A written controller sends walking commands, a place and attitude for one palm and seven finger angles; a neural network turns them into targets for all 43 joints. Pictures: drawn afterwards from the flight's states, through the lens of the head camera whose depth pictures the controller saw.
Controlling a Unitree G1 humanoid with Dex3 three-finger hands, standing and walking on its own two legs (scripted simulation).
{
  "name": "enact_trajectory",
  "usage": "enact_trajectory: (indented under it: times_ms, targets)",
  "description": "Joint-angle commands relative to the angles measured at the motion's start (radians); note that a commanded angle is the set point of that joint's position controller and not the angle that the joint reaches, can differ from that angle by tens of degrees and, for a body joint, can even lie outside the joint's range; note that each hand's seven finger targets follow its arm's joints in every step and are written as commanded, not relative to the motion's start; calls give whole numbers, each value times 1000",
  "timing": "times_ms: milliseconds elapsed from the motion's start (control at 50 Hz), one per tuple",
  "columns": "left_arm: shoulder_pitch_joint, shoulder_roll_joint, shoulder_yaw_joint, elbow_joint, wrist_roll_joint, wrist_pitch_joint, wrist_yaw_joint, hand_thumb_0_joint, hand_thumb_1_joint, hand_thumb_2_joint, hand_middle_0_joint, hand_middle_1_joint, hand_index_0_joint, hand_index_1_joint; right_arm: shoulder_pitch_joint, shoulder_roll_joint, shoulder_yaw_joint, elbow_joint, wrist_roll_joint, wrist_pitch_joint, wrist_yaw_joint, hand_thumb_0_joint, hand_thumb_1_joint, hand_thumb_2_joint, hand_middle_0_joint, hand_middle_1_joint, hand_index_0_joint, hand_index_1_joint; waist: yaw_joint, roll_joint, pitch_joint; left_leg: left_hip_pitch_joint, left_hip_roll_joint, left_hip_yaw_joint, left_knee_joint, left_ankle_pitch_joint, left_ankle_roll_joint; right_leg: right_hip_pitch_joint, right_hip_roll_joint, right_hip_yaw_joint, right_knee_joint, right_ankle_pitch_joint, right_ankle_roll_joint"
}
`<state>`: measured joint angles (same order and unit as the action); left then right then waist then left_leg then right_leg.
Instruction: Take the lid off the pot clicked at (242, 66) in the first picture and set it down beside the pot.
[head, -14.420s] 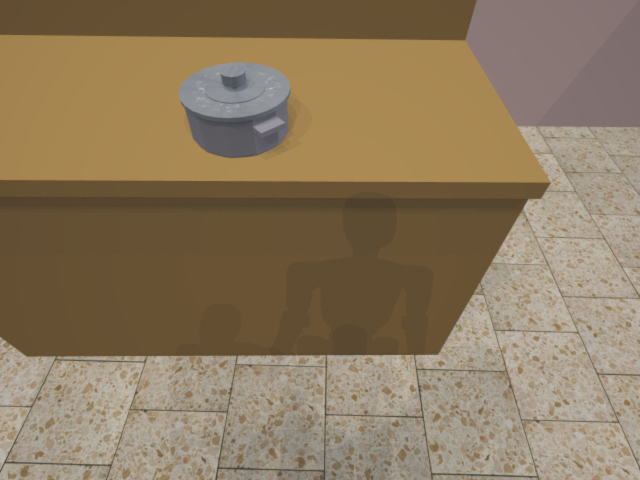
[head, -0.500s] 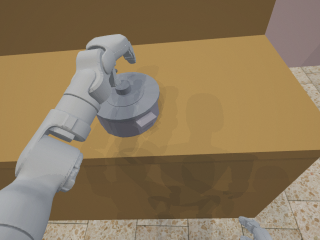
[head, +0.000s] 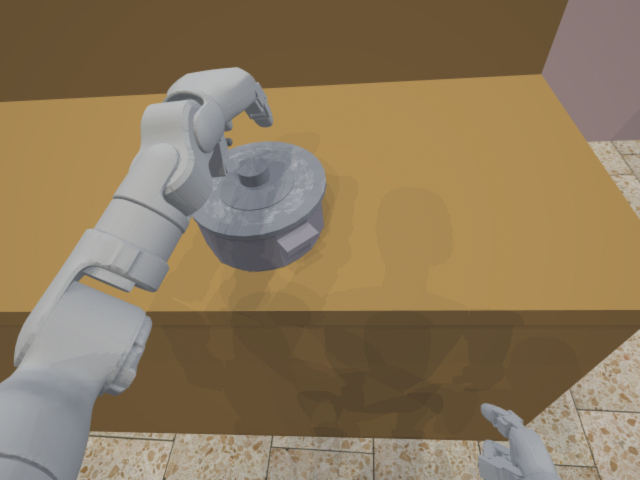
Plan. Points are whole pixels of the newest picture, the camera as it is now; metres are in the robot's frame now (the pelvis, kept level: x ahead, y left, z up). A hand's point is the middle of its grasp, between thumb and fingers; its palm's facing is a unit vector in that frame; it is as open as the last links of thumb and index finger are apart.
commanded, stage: move the open hand above the knob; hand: left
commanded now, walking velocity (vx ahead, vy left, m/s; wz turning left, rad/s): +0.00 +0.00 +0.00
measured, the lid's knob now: (253, 171) +0.49 +0.12 +0.13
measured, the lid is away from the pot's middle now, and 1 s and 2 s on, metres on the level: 0.00 0.00 0.00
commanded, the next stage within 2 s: lower the open fingers around the knob in 0.22 s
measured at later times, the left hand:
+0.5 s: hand (238, 152) +0.45 +0.12 +0.19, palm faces -0.27 -0.09 -0.96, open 10.2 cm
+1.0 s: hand (232, 172) +0.45 +0.13 +0.16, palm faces -0.31 -0.11 -0.95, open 10.3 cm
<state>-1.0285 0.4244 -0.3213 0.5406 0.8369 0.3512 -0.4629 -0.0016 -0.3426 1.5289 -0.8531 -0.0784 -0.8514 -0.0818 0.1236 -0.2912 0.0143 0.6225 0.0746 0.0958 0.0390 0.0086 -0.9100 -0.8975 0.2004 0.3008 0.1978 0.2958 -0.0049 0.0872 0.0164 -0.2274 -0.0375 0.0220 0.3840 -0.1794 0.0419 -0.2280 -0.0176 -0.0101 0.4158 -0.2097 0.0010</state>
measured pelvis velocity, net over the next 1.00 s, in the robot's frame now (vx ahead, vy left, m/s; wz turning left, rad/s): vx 0.00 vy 0.01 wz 0.00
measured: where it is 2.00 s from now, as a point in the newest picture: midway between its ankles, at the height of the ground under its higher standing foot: outside the picture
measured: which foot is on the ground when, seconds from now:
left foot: down 0.00-1.00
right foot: down 0.00-1.00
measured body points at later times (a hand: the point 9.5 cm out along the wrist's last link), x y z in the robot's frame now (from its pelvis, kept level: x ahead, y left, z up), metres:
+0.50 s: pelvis +0.00 +0.01 +0.00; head +0.03 -0.03 +0.45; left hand +0.46 +0.12 +0.24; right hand +0.14 -0.23 -0.13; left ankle +0.01 +0.10 -0.74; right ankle +0.00 -0.12 -0.74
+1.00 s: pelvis +0.00 +0.01 +0.00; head +0.03 -0.02 +0.45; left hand +0.46 +0.14 +0.21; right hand +0.15 -0.23 -0.12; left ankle +0.01 +0.10 -0.74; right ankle +0.00 -0.12 -0.74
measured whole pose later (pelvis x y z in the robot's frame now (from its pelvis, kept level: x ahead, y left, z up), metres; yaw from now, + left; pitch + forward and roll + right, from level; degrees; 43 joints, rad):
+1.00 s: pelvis +0.00 +0.01 +0.00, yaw +0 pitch +2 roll +0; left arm -1.00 0.38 -0.33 0.64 0.83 0.34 -0.45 0.00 -0.34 1.53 -0.85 -0.08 -0.83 -0.08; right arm 0.17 -0.28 0.01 0.63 0.06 0.10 0.04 0.01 -0.91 -0.90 0.20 0.30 0.20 0.30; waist -0.03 0.07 0.01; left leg -0.25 -0.05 0.02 0.40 -0.19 0.06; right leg -0.24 -0.03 -0.01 0.41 -0.21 0.01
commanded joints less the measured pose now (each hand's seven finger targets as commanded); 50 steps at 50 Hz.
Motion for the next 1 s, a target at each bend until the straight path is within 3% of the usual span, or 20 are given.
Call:
enact_trajectory:
  times_ms: [0, 60, 80, 140, 160, 180, 240, 300, 360, 440, 500, 560, 580, 600, 660, 740, 760, 840, 920, 980]
  targets:
    - [-483, 134, 65, -162, 42, 6, 33, 0, -348, 1536, -842, -81, -842, -81, -84, -100, -32, -134, 2, -34, 5, 0, -900, -900, 200, 300, 200, 300, -12, -100, -398, 180, -24, -18, -3, 214, 29, 87, 43, -18, -25, 265, -40]
    - [-505, 133, 61, -190, 40, 1, 16, 0, -348, 1536, -842, -81, -842, -81, -88, -102, -34, -140, 2, -24, 7, 0, -900, -900, 200, 300, 200, 300, -25, -124, -425, 197, -24, -25, 8, 227, 32, 99, 43, -22, -28, 287, -39]
    - [-542, 194, 106, -216, 44, -5, 15, 0, -348, 1536, -842, -81, -842, -81, -83, -103, -33, -142, 0, -27, 3, 0, -900, -900, 200, 300, 200, 300, -20, -139, -445, 197, -26, -26, 3, 226, 34, 121, 43, -16, -27, 296, -36]
    - [-620, 207, 110, -177, 31, -14, 18, 0, -348, 1536, -842, -81, -842, -81, -83, -97, -23, -129, 2, -33, -12, 0, -900, -900, 200, 300, 200, 300, -28, -157, -387, 179, -26, -29, -15, 182, 34, 96, 44, -18, -38, 256, -32]
    - [-618, 190, 104, -183, 16, -23, 21, 0, -348, 1536, -842, -81, -842, -81, -80, -102, -27, -126, 1, -36, -14, 0, -900, -900, 200, 300, 200, 300, -33, -145, -385, 192, -23, -33, -10, 193, 34, 86, 44, -22, -40, 257, -35]
    - [-624, 225, 134, -182, 23, -30, 30, 0, -348, 1536, -842, -81, -842, -81, -64, -99, -26, -121, -2, -43, -16, 0, -900, -900, 200, 300, 200, 300, -24, -146, -407, 197, -22, -35, -14, 207, 34, 99, 46, -18, -36, 261, -36]
    - [-562, 181, 109, -73, 35, -21, 40, 0, -348, 1536, -842, -81, -842, -81, -59, -97, -20, -105, -3, -34, -14, 0, -900, -900, 200, 300, 200, 300, -19, -147, -350, 161, -19, -32, -30, 192, 26, 77, 47, -27, -39, 234, -40]
    - [-532, 152, 95, -118, 42, -24, 42, 0, -348, 1536, -842, -81, -842, -81, -63, -99, -28, -122, -6, -34, 1, 0, -900, -900, 200, 300, 200, 300, -10, -117, -403, 185, -16, -32, -18, 242, 23, 96, 47, -27, -26, 266, -46]
    - [-467, 96, 65, -91, 5, -5, 15, 0, -348, 1536, -842, -81, -842, -81, -59, -108, -36, -130, -3, -24, 8, 0, -900, -900, 200, 300, 200, 300, -22, -150, -410, 185, -19, -34, -11, 252, 27, 99, 46, -32, -29, 289, -42]
    - [-558, 182, 118, -106, 21, 1, 17, 0, -348, 1536, -842, -81, -842, -81, -42, -110, -33, -125, -6, -23, -1, 0, -900, -900, 200, 300, 200, 300, -25, -174, -376, 166, -21, -32, -21, 206, 32, 97, 49, -26, -35, 268, -36]
    - [-620, 222, 145, -143, 24, -8, 30, 0, -348, 1536, -842, -81, -842, -81, -30, -109, -35, -122, -12, -37, -6, 0, -900, -900, 200, 300, 200, 300, -22, -140, -423, 187, -19, -46, -11, 242, 36, 117, 51, -14, -24, 297, -44]
    - [-527, 172, 126, -126, 13, -8, 34, 0, -348, 1536, -842, -81, -842, -81, -19, -110, -44, -126, -14, -47, 2, 0, -900, -900, 200, 300, 200, 300, -18, -114, -446, 207, -13, -51, 4, 292, 36, 111, 49, -15, -19, 322, -50]
    - [-502, 197, 147, -110, 24, -6, 35, 0, -348, 1536, -842, -81, -842, -81, -12, -110, -43, -121, -15, -44, 4, 0, -900, -900, 200, 300, 200, 300, -12, -148, -441, 198, -13, -43, 0, 294, 33, 127, 53, -17, -16, 335, -44]
    - [-450, 160, 116, -40, 22, -1, 29, 0, -348, 1536, -842, -81, -842, -81, -20, -111, -38, -124, -10, -40, 6, 0, -900, -900, 200, 300, 200, 300, -15, -160, -394, 161, -18, -37, -4, 257, 31, 111, 55, -21, -19, 310, -42]
    - [-399, 121, 100, -65, 5, -10, 25, 0, -348, 1536, -842, -81, -842, -81, -14, -117, -47, -130, -6, -31, 12, 0, -900, -900, 200, 300, 200, 300, -15, -155, -372, 163, -16, -33, -7, 251, 31, 96, 52, -32, -27, 300, -43]
    - [-534, 173, 110, -190, 23, -17, 33, 0, -348, 1536, -842, -81, -842, -81, -28, -107, -46, -141, -8, -32, 7, 0, -900, -900, 200, 300, 200, 300, -25, -112, -420, 200, -16, -37, 2, 250, 35, 101, 52, -17, -22, 304, -43]
    - [-537, 128, 73, -199, 13, -18, 35, 0, -348, 1536, -842, -81, -842, -81, -30, -104, -49, -143, -10, -33, 7, 0, -900, -900, 200, 300, 200, 300, -37, -99, -420, 207, -14, -44, 12, 251, 39, 81, 51, -15, -27, 298, -46]
    - [-514, 204, 138, -80, 23, -3, 50, 0, -348, 1536, -842, -81, -842, -81, -13, -110, -41, -111, -9, -35, -4, 0, -900, -900, 200, 300, 200, 300, -29, -141, -367, 162, -18, -44, -7, 196, 35, 87, 58, -18, -29, 271, -42]
    - [-454, 108, 65, -53, 21, -13, 47, 0, -348, 1536, -842, -81, -842, -81, -17, -105, -43, -111, -7, -29, -2, 0, -900, -900, 200, 300, 200, 300, -35, -125, -378, 172, -18, -43, -3, 198, 29, 68, 58, -29, -24, 256, -42]
    - [-428, 118, 74, -74, 24, -21, 47, 0, -348, 1536, -842, -81, -842, -81, -18, -109, -45, -119, -8, -25, 5, 0, -900, -900, 200, 300, 200, 300, -34, -113, -397, 189, -16, -46, 8, 227, 26, 72, 60, -32, -20, 276, -43]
